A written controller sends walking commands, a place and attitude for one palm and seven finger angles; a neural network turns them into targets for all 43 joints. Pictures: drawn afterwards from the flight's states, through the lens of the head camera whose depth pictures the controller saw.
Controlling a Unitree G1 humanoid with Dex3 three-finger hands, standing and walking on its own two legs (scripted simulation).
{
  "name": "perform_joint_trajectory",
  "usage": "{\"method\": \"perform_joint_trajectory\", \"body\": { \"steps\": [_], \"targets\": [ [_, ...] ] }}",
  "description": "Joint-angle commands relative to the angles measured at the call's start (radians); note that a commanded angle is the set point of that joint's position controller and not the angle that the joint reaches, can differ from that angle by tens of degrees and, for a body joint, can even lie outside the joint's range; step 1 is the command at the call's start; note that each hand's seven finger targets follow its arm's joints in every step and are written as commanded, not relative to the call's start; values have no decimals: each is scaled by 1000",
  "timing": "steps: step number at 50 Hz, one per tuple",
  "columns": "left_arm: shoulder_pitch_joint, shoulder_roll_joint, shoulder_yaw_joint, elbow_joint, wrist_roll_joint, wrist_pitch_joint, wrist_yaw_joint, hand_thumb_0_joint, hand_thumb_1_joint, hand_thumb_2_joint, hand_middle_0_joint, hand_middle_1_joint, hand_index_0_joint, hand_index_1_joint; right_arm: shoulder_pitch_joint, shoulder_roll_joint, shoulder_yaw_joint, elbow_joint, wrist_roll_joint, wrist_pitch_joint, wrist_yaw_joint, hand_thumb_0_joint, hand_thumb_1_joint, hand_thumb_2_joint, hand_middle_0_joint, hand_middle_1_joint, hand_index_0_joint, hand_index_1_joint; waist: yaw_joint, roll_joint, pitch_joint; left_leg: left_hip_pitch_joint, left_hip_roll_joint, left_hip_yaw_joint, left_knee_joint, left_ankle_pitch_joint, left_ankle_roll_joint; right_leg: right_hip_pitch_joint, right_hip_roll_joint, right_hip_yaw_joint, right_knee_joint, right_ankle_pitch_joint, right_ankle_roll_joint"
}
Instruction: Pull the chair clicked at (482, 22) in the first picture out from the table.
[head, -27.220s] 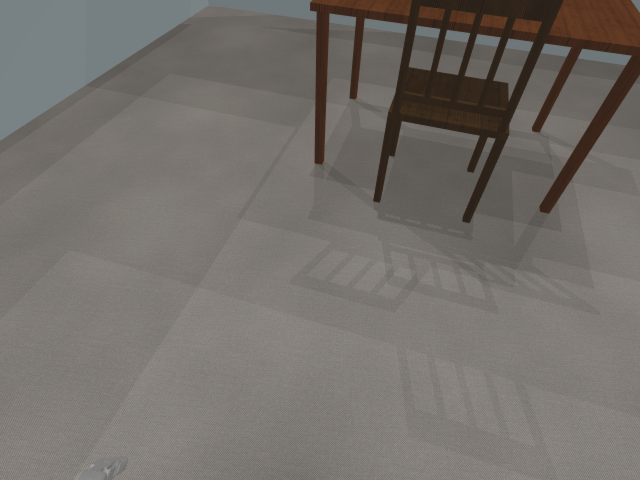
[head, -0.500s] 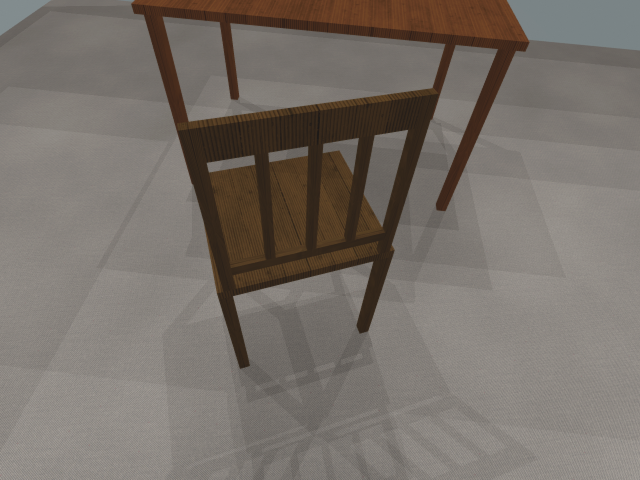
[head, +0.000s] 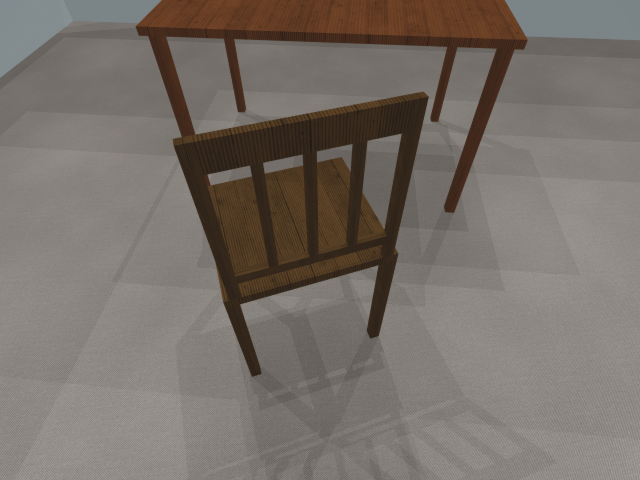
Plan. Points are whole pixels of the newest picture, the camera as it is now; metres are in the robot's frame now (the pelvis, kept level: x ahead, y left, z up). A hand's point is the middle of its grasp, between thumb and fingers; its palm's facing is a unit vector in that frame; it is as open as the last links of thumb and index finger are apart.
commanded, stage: let the arm hang, fingers relaxed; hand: left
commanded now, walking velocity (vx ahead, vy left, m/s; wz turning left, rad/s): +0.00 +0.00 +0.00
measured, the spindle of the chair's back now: (311, 208) +0.61 +0.05 -0.08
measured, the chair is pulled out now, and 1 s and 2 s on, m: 0.55 0.55 0.55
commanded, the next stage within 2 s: look to check the result in 0.30 s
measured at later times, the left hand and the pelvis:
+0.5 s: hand out of the picture +0.00 +0.17 -0.17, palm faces +0.04 -0.98 -0.19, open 7.3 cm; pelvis +0.01 +0.00 +0.00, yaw +0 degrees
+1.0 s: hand out of the picture +0.01 +0.17 -0.17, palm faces +0.03 -0.98 -0.20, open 7.3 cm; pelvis +0.01 +0.00 +0.00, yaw +0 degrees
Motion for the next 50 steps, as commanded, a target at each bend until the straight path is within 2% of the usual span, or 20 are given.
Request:
{"method": "perform_joint_trajectory", "body": {
  "steps": [1, 7, 11, 15, 16, 17, 21, 29, 41, 44, 50],
  "targets": [
    [68, 94, 24, -39, 0, -17, 2, 0, 900, 900, -200, -300, -200, -300, 95, -84, -18, -19, 3, -16, -6, 0, -900, -900, 200, 300, 200, 300, 7, -9, 46, -122, 67, -63, -114, 49, 59, 70, -79, 100, -90, -16, -54],
    [70, 87, 27, -43, 2, -19, 2, 0, 900, 900, -200, -300, -200, -300, 81, -71, -21, -18, 3, -15, -8, 0, -900, -900, 200, 300, 200, 300, 3, -36, 42, -106, 64, -56, -102, 61, 55, 71, -83, 101, -95, 6, -53],
    [71, 85, 28, -46, 2, -19, 3, 0, 900, 900, -200, -300, -200, -300, 73, -72, -22, -17, 2, -13, -9, 0, -900, -900, 200, 300, 200, 300, 2, -13, 55, -95, 65, -58, -103, 56, 55, 51, -82, 105, -103, -13, -55],
    [75, 84, 28, -46, 2, -21, 2, 0, 900, 900, -200, -300, -200, -300, 65, -78, -22, -20, 3, -17, -10, 0, -900, -900, 200, 300, 200, 300, 5, -14, 35, -84, 70, -61, -104, 92, 57, 77, -83, 95, -93, 35, -52],
    [71, 87, 28, -48, 2, -21, 2, 0, 900, 900, -200, -300, -200, -300, 66, -78, -22, -20, 4, -16, -9, 0, -900, -900, 200, 300, 200, 300, 2, -30, 31, -83, 70, -58, -101, 95, 54, 80, -85, 96, -93, 38, -53],
    [71, 85, 27, -47, 0, -23, 2, 0, 900, 900, -200, -300, -200, -300, 68, -84, -21, -19, 4, -18, -10, 0, -900, -900, 200, 300, 200, 300, 1, -22, 15, -69, 71, -59, -102, 111, 54, 86, -85, 97, -88, 54, -53],
    [65, 86, 27, -45, 0, -22, 2, 0, 900, 900, -200, -300, -200, -300, 62, -86, -20, -20, 4, -20, -13, 0, -900, -900, 200, 300, 200, 300, 2, 0, 22, -69, 78, -64, -110, 137, 53, 92, -83, 88, -78, 79, -52],
    [70, 84, 25, -34, 1, -20, 1, 0, 900, 900, -200, -300, -200, -300, 56, -89, -19, -19, 5, -16, -11, 0, -900, -900, 200, 300, 200, 300, 5, -7, 54, -81, 74, -66, -122, 72, 57, 72, -81, 90, -100, 17, -50],
    [73, 80, 27, -36, 0, -24, 1, 0, 900, 900, -200, -300, -200, -300, 64, -84, -19, -11, 5, -22, -14, 0, -900, -900, 200, 300, 200, 300, 5, -17, 16, -58, 79, -64, -117, 136, 58, 96, -84, 86, -77, 85, -51],
    [67, 77, 28, -34, 1, -24, 2, 0, 900, 900, -200, -300, -200, -300, 64, -81, -20, -10, 6, -20, -14, 0, -900, -900, 200, 300, 200, 300, 3, -22, 40, -65, 78, -59, -119, 121, 56, 85, -82, 87, -83, 75, -52],
    [75, 80, 30, -35, 1, -24, 2, 0, 900, 900, -200, -300, -200, -300, 63, -79, -19, -6, 5, -19, -13, 0, -900, -900, 200, 300, 200, 300, 5, -20, 35, -64, 74, -56, -113, 110, 55, 89, -86, 93, -87, 63, -53]
  ]
}}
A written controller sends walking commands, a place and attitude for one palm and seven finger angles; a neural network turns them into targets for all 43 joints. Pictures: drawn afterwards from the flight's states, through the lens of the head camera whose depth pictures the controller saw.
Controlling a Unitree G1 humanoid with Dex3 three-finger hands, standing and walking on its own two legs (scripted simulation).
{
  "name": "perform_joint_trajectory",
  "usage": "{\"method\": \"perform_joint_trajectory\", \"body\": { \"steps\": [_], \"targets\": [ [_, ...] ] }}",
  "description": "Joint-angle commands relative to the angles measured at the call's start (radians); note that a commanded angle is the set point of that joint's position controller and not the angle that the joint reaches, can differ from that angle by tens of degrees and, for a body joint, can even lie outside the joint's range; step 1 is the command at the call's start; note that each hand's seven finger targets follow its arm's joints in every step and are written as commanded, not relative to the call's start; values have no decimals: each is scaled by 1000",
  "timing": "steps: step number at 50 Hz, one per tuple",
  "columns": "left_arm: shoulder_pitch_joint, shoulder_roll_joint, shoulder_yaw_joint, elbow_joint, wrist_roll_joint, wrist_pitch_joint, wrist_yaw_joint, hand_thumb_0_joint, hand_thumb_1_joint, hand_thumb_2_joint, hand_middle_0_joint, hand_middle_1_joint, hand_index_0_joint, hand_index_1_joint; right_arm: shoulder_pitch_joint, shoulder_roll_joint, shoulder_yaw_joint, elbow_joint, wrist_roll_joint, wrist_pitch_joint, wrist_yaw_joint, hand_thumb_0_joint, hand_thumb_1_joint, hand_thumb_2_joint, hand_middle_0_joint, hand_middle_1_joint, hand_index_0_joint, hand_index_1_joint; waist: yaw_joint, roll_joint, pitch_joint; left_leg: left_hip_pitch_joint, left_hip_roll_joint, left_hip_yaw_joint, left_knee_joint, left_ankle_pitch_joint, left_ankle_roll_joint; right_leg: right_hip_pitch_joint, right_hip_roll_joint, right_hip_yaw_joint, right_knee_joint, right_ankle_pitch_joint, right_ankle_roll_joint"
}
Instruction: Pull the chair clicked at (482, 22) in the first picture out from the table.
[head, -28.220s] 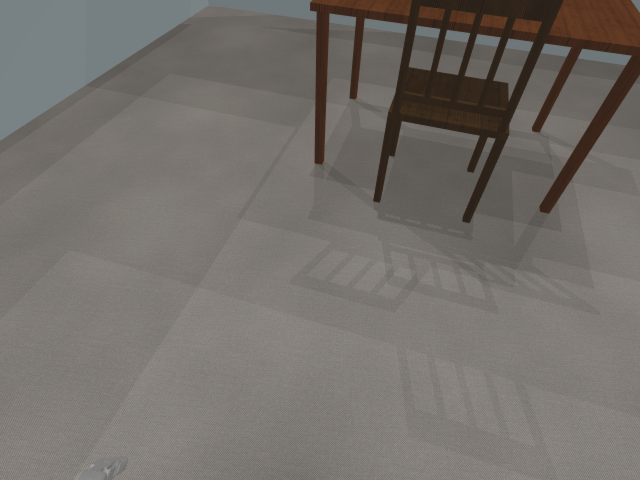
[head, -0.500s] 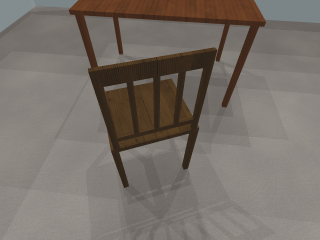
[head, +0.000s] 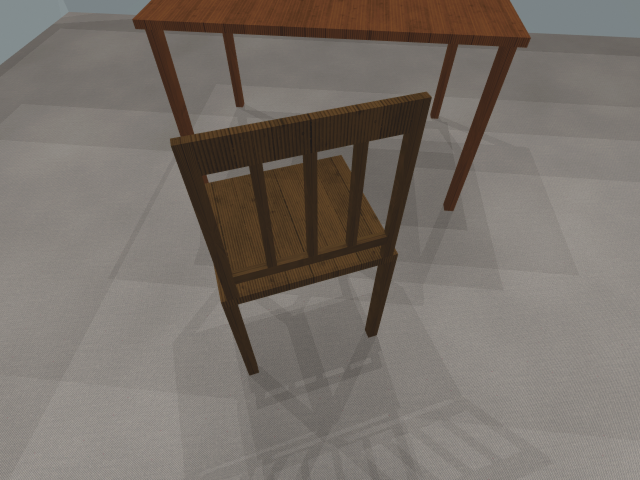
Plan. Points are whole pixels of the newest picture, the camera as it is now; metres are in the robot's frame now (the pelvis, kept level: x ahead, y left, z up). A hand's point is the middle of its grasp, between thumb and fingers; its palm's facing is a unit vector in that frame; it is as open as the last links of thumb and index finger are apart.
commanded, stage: look to check the result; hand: left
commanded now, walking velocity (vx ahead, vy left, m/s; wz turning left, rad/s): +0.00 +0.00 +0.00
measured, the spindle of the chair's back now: (311, 209) +0.60 +0.05 -0.08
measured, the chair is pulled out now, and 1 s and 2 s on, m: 0.55 0.55 0.55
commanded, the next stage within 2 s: stand and wait in 0.08 s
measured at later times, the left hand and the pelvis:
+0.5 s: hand out of the picture +0.00 +0.17 -0.17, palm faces +0.04 -0.98 -0.19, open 7.3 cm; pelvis +0.00 +0.00 +0.00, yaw +0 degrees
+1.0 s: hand out of the picture +0.00 +0.17 -0.18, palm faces +0.03 -0.98 -0.19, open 7.3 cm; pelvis +0.00 +0.00 +0.00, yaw +0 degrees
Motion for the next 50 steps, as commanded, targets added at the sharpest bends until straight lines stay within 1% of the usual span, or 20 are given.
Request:
{"method": "perform_joint_trajectory", "body": {
  "steps": [1, 2, 7, 11, 12, 14, 16, 18, 19, 20, 23, 25, 30, 32, 33, 36, 38, 39, 43, 50],
  "targets": [
    [75, 80, 16, -36, 0, -15, -2, 0, 900, 900, -200, -300, -200, -300, 109, -75, -13, -11, 2, -9, -2, 0, -900, -900, 200, 300, 200, 300, 1, -13, 16, -91, 73, -56, -90, 118, 56, 64, -87, 92, -81, 79, -55],
    [72, 80, 16, -37, 0, -14, -3, 0, 900, 900, -200, -300, -200, -300, 111, -76, -12, -10, 2, -10, -2, 0, -900, -900, 200, 300, 200, 300, 0, -4, 18, -93, 73, -57, -92, 125, 55, 65, -87, 91, -78, 84, -54],
    [76, 81, 15, -36, 0, -15, -3, 0, 900, 900, -200, -300, -200, -300, 109, -75, -13, -7, 3, -9, -3, 0, -900, -900, 200, 300, 200, 300, 0, -11, 20, -89, 73, -53, -87, 127, 54, 64, -88, 94, -82, 89, -55],
    [71, 84, 16, -38, 0, -13, -3, 0, 900, 900, -200, -300, -200, -300, 109, -77, -12, -9, 2, -6, -2, 0, -900, -900, 200, 300, 200, 300, 0, -1, 39, -105, 71, -55, -94, 87, 54, 54, -86, 96, -92, 42, -56],
    [75, 83, 16, -37, 0, -13, -3, 0, 900, 900, -200, -300, -200, -300, 110, -77, -12, -10, 1, -8, -2, 0, -900, -900, 200, 300, 200, 300, 1, 11, 23, -97, 72, -57, -94, 94, 55, 60, -86, 95, -90, 49, -55],
    [75, 80, 16, -35, 1, -13, -4, 0, 900, 900, -200, -300, -200, -300, 107, -78, -12, -10, 3, -7, -3, 0, -900, -900, 200, 300, 200, 300, 2, 0, 32, -102, 74, -60, -96, 88, 56, 56, -81, 90, -90, 46, -54],
    [78, 80, 16, -37, 0, -14, -3, 0, 900, 900, -200, -300, -200, -300, 109, -80, -12, -11, 2, -11, -3, 0, -900, -900, 200, 300, 200, 300, 2, 2, 10, -85, 77, -60, -93, 121, 57, 65, -85, 90, -79, 78, -54],
    [76, 80, 15, -35, 0, -15, -4, 0, 900, 900, -200, -300, -200, -300, 110, -79, -12, -10, 3, -11, -4, 0, -900, -900, 200, 300, 200, 300, 0, -11, 6, -85, 76, -58, -92, 130, 56, 72, -87, 88, -77, 91, -53],
    [81, 78, 14, -36, 0, -16, -3, 0, 900, 900, -200, -300, -200, -300, 108, -81, -12, -10, 5, -12, -5, 0, -900, -900, 200, 300, 200, 300, 2, 3, 10, -81, 76, -59, -90, 136, 57, 67, -85, 89, -80, 95, -55],
    [77, 79, 14, -35, 0, -15, -3, 0, 900, 900, -200, -300, -200, -300, 109, -78, -11, -8, 4, -12, -5, 0, -900, -900, 200, 300, 200, 300, 0, -3, 20, -88, 78, -59, -93, 135, 56, 66, -87, 89, -78, 94, -56],
    [80, 78, 16, -35, -1, -16, -3, 0, 900, 900, -200, -300, -200, -300, 110, -78, -11, -6, 4, -13, -5, 0, -900, -900, 200, 300, 200, 300, 0, 6, 7, -81, 79, -57, -94, 143, 55, 73, -88, 89, -75, 105, -54],
    [75, 78, 15, -32, 0, -14, -2, 0, 900, 900, -200, -300, -200, -300, 111, -78, -11, -7, 4, -11, -5, 0, -900, -900, 200, 300, 200, 300, 0, -12, 26, -94, 79, -59, -98, 126, 56, 65, -86, 87, -77, 85, -54],
    [82, 76, 15, -32, 1, -14, -2, 0, 900, 900, -200, -300, -200, -300, 109, -75, -12, -7, 4, -11, -4, 0, -900, -900, 200, 300, 200, 300, 2, 2, 33, -93, 78, -59, -101, 111, 58, 57, -87, 90, -83, 69, -53],
    [81, 76, 15, -33, 1, -14, -3, 0, 900, 900, -200, -300, -200, -300, 109, -73, -12, -7, 3, -9, -4, 0, -900, -900, 200, 300, 200, 300, 2, -9, 38, -100, 74, -56, -97, 99, 56, 56, -87, 93, -86, 63, -54],
    [81, 76, 15, -33, 0, -14, -3, 0, 900, 900, -200, -300, -200, -300, 113, -76, -12, -7, 3, -10, -5, 0, -900, -900, 200, 300, 200, 300, 0, -10, 26, -94, 76, -58, -98, 103, 56, 58, -85, 95, -83, 64, -53],
    [84, 77, 15, -32, 1, -13, -3, 0, 900, 900, -200, -300, -200, -300, 107, -74, -12, -8, 2, -8, -3, 0, -900, -900, 200, 300, 200, 300, 2, -7, 43, -106, 74, -58, -100, 73, 58, 45, -85, 94, -91, 33, -52],
    [84, 74, 16, -34, 0, -15, -3, 0, 900, 900, -200, -300, -200, -300, 111, -76, -12, -9, 2, -10, -3, 0, -900, -900, 200, 300, 200, 300, 1, -23, 20, -93, 75, -58, -96, 92, 58, 56, -86, 95, -85, 52, -53],
    [84, 73, 15, -35, 1, -15, -3, 0, 900, 900, -200, -300, -200, -300, 111, -75, -12, -9, 3, -10, -4, 0, -900, -900, 200, 300, 200, 300, 2, -4, 28, -94, 75, -60, -97, 95, 59, 52, -83, 92, -86, 56, -54],
    [87, 76, 16, -35, 0, -17, -3, 0, 900, 900, -200, -300, -200, -300, 111, -72, -12, -5, 3, -12, -4, 0, -900, -900, 200, 300, 200, 300, 1, -1, 11, -87, 74, -54, -89, 120, 56, 67, -89, 95, -80, 87, -55],
    [86, 73, 15, -32, 0, -16, -2, 0, 900, 900, -200, -300, -200, -300, 111, -74, -12, -5, 4, -12, -5, 0, -900, -900, 200, 300, 200, 300, 1, -6, 22, -89, 76, -59, -91, 127, 57, 64, -88, 89, -76, 88, -55]
  ]
}}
